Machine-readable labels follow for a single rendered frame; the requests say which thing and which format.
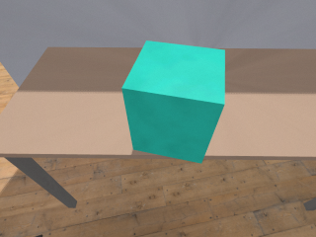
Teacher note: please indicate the carton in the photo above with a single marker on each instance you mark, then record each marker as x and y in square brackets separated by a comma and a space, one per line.
[174, 95]

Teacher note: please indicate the table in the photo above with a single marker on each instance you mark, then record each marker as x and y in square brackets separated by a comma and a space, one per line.
[71, 105]

